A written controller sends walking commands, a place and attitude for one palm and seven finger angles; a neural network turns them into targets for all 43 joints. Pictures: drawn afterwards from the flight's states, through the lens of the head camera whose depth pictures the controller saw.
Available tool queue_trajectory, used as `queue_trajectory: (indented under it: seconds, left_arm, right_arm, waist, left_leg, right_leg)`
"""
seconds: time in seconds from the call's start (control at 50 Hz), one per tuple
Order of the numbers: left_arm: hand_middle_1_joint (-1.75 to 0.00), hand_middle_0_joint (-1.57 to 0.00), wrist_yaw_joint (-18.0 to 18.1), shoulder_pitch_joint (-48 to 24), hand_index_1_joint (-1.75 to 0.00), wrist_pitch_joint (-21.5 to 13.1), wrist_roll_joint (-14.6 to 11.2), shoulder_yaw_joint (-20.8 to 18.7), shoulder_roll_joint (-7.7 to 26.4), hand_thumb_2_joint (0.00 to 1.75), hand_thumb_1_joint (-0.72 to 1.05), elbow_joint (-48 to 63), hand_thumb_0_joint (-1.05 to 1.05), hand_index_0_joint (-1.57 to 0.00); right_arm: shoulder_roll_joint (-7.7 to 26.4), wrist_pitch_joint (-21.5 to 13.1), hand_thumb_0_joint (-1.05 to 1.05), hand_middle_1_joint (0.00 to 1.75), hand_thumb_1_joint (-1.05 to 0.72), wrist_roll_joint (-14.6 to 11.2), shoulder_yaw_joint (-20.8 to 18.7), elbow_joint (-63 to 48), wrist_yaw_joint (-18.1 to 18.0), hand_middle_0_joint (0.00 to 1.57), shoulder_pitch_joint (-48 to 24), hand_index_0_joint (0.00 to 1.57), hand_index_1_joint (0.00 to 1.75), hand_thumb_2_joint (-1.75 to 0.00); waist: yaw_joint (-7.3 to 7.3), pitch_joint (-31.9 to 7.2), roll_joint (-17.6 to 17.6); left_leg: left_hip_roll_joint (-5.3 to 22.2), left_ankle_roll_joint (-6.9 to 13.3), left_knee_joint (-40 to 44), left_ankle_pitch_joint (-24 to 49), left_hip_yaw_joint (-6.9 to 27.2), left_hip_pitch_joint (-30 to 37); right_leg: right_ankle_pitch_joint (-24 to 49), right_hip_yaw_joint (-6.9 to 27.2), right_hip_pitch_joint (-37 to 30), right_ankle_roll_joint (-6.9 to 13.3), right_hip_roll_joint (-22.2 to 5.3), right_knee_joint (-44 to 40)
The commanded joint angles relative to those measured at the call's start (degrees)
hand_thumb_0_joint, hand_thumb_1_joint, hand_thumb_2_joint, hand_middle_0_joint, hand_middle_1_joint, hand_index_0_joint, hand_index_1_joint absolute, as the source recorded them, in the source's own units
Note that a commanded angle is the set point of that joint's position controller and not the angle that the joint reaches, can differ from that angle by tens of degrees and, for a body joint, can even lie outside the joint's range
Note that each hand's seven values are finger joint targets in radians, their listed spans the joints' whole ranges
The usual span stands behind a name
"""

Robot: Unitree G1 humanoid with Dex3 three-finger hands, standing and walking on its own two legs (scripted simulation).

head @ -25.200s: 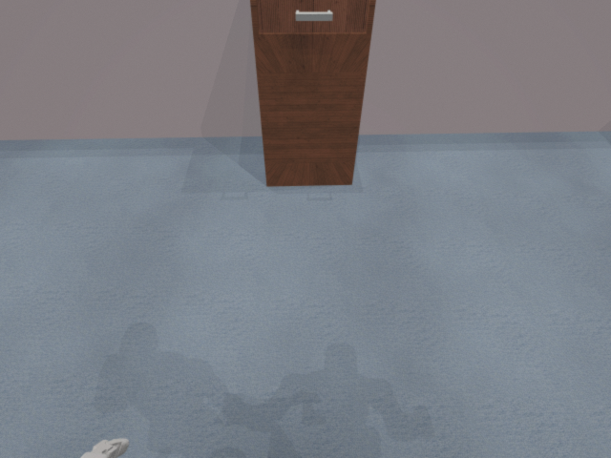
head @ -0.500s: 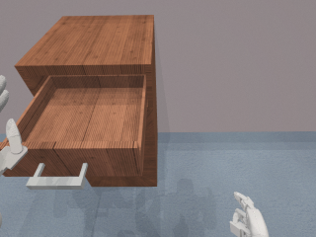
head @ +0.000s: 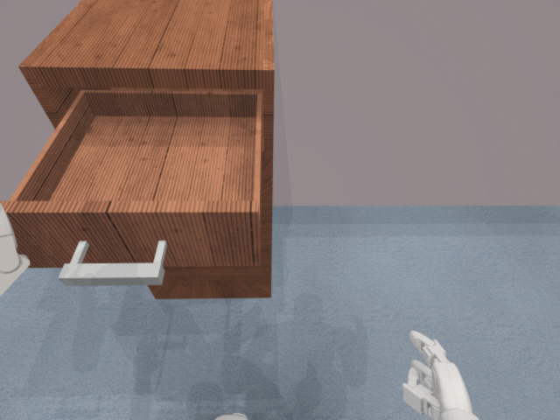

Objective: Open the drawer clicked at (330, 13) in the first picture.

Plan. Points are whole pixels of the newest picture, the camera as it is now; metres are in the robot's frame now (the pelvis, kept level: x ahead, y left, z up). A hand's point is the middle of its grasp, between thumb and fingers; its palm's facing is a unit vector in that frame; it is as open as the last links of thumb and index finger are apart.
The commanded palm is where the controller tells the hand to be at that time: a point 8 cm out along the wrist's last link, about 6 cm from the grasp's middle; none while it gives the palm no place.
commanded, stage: step back with the hand held close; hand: left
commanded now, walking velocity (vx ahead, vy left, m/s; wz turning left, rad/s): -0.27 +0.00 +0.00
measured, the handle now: (117, 261) +0.30 +0.26 +0.06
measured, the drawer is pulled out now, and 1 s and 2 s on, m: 0.29 0.29 0.29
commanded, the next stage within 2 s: stop stepping back and stand still in 0.42 s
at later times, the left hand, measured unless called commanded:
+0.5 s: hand out of the picture +0.08 +0.20 +0.23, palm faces +0.40 -0.76 -0.51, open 7.4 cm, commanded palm +0.01 +0.25 +0.24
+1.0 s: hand out of the picture -0.04 +0.22 +0.24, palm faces +0.53 -0.73 -0.44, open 7.4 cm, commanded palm -0.10 +0.26 +0.24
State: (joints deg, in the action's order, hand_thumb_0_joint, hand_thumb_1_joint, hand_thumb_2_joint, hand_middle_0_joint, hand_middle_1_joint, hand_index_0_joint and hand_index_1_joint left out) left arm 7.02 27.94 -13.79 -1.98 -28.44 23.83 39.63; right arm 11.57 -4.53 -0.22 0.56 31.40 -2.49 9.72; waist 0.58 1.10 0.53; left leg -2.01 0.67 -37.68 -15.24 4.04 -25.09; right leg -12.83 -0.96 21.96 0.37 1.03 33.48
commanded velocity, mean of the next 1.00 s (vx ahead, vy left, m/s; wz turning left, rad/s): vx -0.06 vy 0.03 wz -0.02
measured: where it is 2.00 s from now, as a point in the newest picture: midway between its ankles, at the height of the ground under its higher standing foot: outside the picture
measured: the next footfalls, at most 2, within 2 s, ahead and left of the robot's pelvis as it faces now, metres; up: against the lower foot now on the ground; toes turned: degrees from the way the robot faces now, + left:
right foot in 0.48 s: -0.16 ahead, -0.11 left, +0.00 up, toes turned -1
left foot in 0.82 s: -0.22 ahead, +0.09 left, +0.00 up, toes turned +6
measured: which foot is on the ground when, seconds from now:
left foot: down 0.00-0.48, up 0.50-0.80, down 0.82-1.00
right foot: down 0.00-0.14, up 0.16-0.46, down 0.48-1.00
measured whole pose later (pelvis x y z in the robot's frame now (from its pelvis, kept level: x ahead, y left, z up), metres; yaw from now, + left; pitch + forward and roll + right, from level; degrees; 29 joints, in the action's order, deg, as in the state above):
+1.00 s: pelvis -0.21 -0.03 +0.00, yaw +3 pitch +0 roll +1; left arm 9.9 31.7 -11.9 -2.1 -27.3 24.1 37.9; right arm 12.2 -7.0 -0.1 0.2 34.4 -3.1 15.6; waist -0.8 -4.2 -0.8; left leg 0.4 0.0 -31.9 -20.6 -3.1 -11.4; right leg -18.4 -4.8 17.8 1.5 -0.3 35.4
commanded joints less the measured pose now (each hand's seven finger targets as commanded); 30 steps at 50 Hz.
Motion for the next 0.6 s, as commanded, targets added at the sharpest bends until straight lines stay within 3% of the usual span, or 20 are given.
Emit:
queue_trajectory:
  seconds: [0.0,0.04,0.06,0.08,0.1,0.12,0.14,0.16,0.2,0.22,0.28,0.36,0.42,0.44,0.46,0.48,0.5,0.52,0.54,0.58]
  left_arm:
    - [-0.30,-0.20,2.36,-0.90,-0.30,-2.08,-0.53,-6.21,11.49,0.90,0.90,10.74,0.00,-0.20]
    - [-0.30,-0.20,2.54,0.66,-0.30,-1.63,-0.43,-7.26,11.71,0.90,0.90,11.72,0.00,-0.20]
    - [-0.30,-0.20,2.62,1.74,-0.30,-1.58,-0.72,-7.44,11.65,0.90,0.90,11.84,0.00,-0.20]
    - [-0.30,-0.20,2.66,1.17,-0.30,-1.71,-0.91,-7.97,12.58,0.90,0.90,13.71,0.00,-0.20]
    - [-0.30,-0.20,2.77,1.54,-0.30,-2.68,-0.89,-7.84,11.98,0.90,0.90,16.24,0.00,-0.20]
    - [-0.30,-0.20,2.84,0.53,-0.30,-3.50,-0.75,-8.30,12.46,0.90,0.90,18.16,0.00,-0.20]
    - [-0.30,-0.20,2.82,1.78,-0.30,-4.11,-0.83,-9.34,12.60,0.90,0.90,16.06,0.00,-0.20]
    - [-0.30,-0.20,2.65,0.93,-0.30,-4.26,-0.76,-9.28,12.66,0.90,0.90,17.15,0.00,-0.20]
    - [-0.30,-0.20,2.95,0.80,-0.30,-3.83,-0.77,-7.34,10.51,0.90,0.90,17.82,0.00,-0.20]
    - [-0.30,-0.20,2.77,1.63,-0.30,-3.11,-0.65,-5.53,8.68,0.90,0.90,16.72,0.00,-0.20]
    - [-0.30,-0.20,2.41,2.09,-0.30,-0.99,-1.20,-4.70,8.58,0.90,0.90,14.48,0.00,-0.20]
    - [-0.30,-0.20,2.28,1.00,-0.30,0.68,-2.60,-5.21,9.32,0.90,0.90,11.37,0.00,-0.20]
    - [-0.30,-0.20,1.81,1.25,-0.30,0.52,-3.15,-6.73,11.18,0.90,0.90,12.50,0.00,-0.20]
    - [-0.30,-0.20,1.54,1.94,-0.30,0.16,-3.06,-7.93,12.94,0.90,0.90,12.79,0.00,-0.20]
    - [-0.30,-0.20,1.62,2.62,-0.30,-0.14,-2.84,-8.99,15.85,0.90,0.90,12.67,0.00,-0.20]
    - [-0.30,-0.20,2.33,2.45,-0.30,-0.59,-2.74,-10.87,17.64,0.90,0.90,11.72,0.00,-0.20]
    - [-0.30,-0.20,2.78,2.61,-0.30,-0.97,-2.47,-9.69,15.88,0.90,0.90,10.17,0.00,-0.20]
    - [-0.30,-0.20,2.12,5.44,-0.30,-0.26,-1.92,-7.65,13.20,0.90,0.90,9.32,0.00,-0.20]
    - [-0.30,-0.20,2.19,6.39,-0.30,0.42,-1.37,-8.41,13.21,0.90,0.90,9.01,0.00,-0.20]
    - [-0.30,-0.20,3.00,6.60,-0.30,0.94,-1.00,-8.38,12.86,0.90,0.90,8.24,0.00,-0.20]
  right_arm:
    - [6.61,-1.75,0.00,0.30,-0.90,-0.59,-3.60,-7.16,-1.04,0.20,-4.22,0.20,0.30,-0.90]
    - [5.45,-1.61,0.00,0.30,-0.90,-0.10,-2.41,-8.08,-1.32,0.20,-5.01,0.20,0.30,-0.90]
    - [5.58,-1.50,0.00,0.30,-0.90,-0.13,-2.17,-7.68,-1.65,0.20,-4.69,0.20,0.30,-0.90]
    - [6.79,-1.52,0.00,0.30,-0.90,-0.20,-2.54,-7.45,-2.10,0.20,-4.99,0.20,0.30,-0.90]
    - [8.35,-2.15,0.00,0.30,-0.90,0.23,-3.14,-8.22,-2.24,0.20,-5.24,0.20,0.30,-0.90]
    - [7.01,-3.12,0.00,0.30,-0.90,0.75,-3.34,-8.57,-1.72,0.20,-3.97,0.20,0.30,-0.90]
    - [6.42,-4.10,0.00,0.30,-0.90,1.31,-3.91,-7.05,-1.27,0.20,-2.19,0.20,0.30,-0.90]
    - [6.83,-4.74,0.00,0.30,-0.90,2.39,-4.04,-6.71,-1.10,0.20,-1.52,0.20,0.30,-0.90]
    - [6.83,-6.02,0.00,0.30,-0.90,1.91,-4.15,-4.99,-0.34,0.20,-0.51,0.20,0.30,-0.90]
    - [6.69,-6.25,0.00,0.30,-0.90,1.43,-4.22,-4.67,0.30,0.20,-0.36,0.20,0.30,-0.90]
    - [7.32,-6.36,0.00,0.30,-0.90,1.02,-4.33,-4.57,0.54,0.20,-2.35,0.20,0.30,-0.90]
    - [7.37,-5.59,0.00,0.30,-0.90,1.10,-3.47,-4.24,0.49,0.20,-4.80,0.20,0.30,-0.90]
    - [7.15,-4.68,0.00,0.30,-0.90,0.59,-3.20,-5.33,0.55,0.20,-7.60,0.20,0.30,-0.90]
    - [6.61,-4.06,0.00,0.30,-0.90,0.23,-3.18,-5.78,0.82,0.20,-7.55,0.20,0.30,-0.90]
    - [5.14,-3.30,0.00,0.30,-0.90,-0.47,-2.83,-6.44,0.95,0.20,-7.51,0.20,0.30,-0.90]
    - [5.94,-3.04,0.00,0.30,-0.90,-0.56,-2.74,-5.53,0.83,0.20,-8.69,0.20,0.30,-0.90]
    - [5.14,-3.08,0.00,0.30,-0.90,0.32,-2.01,-4.40,0.69,0.20,-8.04,0.20,0.30,-0.90]
    - [4.93,-2.83,0.00,0.30,-0.90,-1.10,-2.60,-4.96,0.61,0.20,-6.74,0.20,0.30,-0.90]
    - [4.00,-2.26,0.00,0.30,-0.90,-1.27,-1.84,-6.20,0.30,0.20,-6.78,0.20,0.30,-0.90]
    - [4.00,-1.32,0.00,0.30,-0.90,-1.08,-0.90,-6.68,-0.71,0.20,-7.03,0.20,0.30,-0.90]
  waist:
    - [-0.33,-9.82,-9.83]
    - [-0.53,-7.84,-7.37]
    - [-1.00,-6.81,-3.93]
    - [-1.44,-6.87,3.04]
    - [-0.22,-7.58,15.40]
    - [-0.02,-9.99,18.76]
    - [-0.37,-11.57,16.61]
    - [-0.67,-11.19,17.50]
    - [-0.69,-12.64,13.47]
    - [-0.70,-12.59,12.89]
    - [-0.86,-11.27,11.58]
    - [-1.31,-9.36,11.56]
    - [0.16,-10.16,9.09]
    - [0.11,-9.65,1.41]
    - [0.10,-10.06,-12.91]
    - [1.84,-8.30,-13.79]
    - [0.99,-9.68,-10.47]
    - [-0.23,-13.81,-12.12]
    - [-1.19,-14.14,-10.63]
    - [-1.51,-13.17,-5.91]
  left_leg:
    - [1.45,-0.52,-18.27,-9.73,-1.04,5.72]
    - [3.66,-0.56,-5.76,-7.80,-1.07,6.08]
    - [3.34,-0.96,4.93,-3.44,-2.01,7.04]
    - [3.57,-1.21,15.23,4.92,-1.54,8.95]
    - [11.95,1.22,20.29,16.33,8.88,4.92]
    - [18.21,3.89,18.73,30.32,14.16,5.54]
    - [19.61,5.91,18.07,33.97,12.84,7.64]
    - [20.45,7.01,17.87,35.97,13.80,7.38]
    - [19.06,6.95,12.65,47.78,9.53,15.57]
    - [17.54,6.27,12.27,48.20,7.23,17.57]
    - [16.74,5.97,15.37,38.01,5.53,15.61]
    - [17.27,6.45,21.57,15.30,7.86,7.43]
    - [14.00,3.52,19.53,5.24,4.67,2.77]
    - [9.91,1.08,13.25,-0.43,1.38,1.80]
    - [2.14,-2.91,-2.01,-6.59,-5.67,0.18]
    - [-0.81,-3.93,-19.55,-13.39,-3.91,-3.29]
    - [0.25,-3.80,-26.54,-14.57,-1.67,-7.46]
    - [0.83,-3.35,-27.96,-10.66,-0.64,-8.50]
    - [1.73,-3.63,-27.26,-6.38,-2.29,-8.97]
    - [2.34,-3.03,-19.70,-4.01,-5.27,-6.02]
  right_leg:
    - [1.32,13.70,2.97,8.50,-19.65,-17.66]
    - [7.38,8.51,1.80,6.66,-16.31,-13.21]
    - [9.57,5.65,0.55,4.72,-12.94,-9.59]
    - [8.96,2.33,-0.09,2.20,-8.34,-3.38]
    - [3.50,-1.59,-2.64,-0.80,-2.00,6.93]
    - [-10.67,-0.86,-0.90,-0.90,-0.34,14.74]
    - [-17.02,1.21,1.60,-0.39,0.57,21.86]
    - [-19.07,2.27,3.52,-0.63,0.21,27.29]
    - [-16.31,2.41,5.82,-0.84,0.43,23.58]
    - [-14.03,1.00,5.27,-1.10,0.49,21.05]
    - [-13.07,-1.06,1.64,-1.55,1.41,16.58]
    - [-15.44,-1.46,-5.59,-1.48,1.82,7.77]
    - [-4.95,-1.76,-13.65,0.14,0.21,-8.74]
    - [-0.23,2.89,-12.50,2.18,-4.54,-16.05]
    - [2.42,17.62,-7.70,6.49,-16.98,-22.13]
    - [12.11,22.15,0.27,9.56,-24.02,-22.82]
    - [28.71,14.32,-4.66,8.08,-24.00,-18.76]
    - [38.80,9.61,-11.26,4.34,-19.54,-13.22]
    - [42.26,6.00,-13.86,3.60,-16.64,-10.18]
    - [38.41,4.24,-14.57,5.01,-15.15,-9.79]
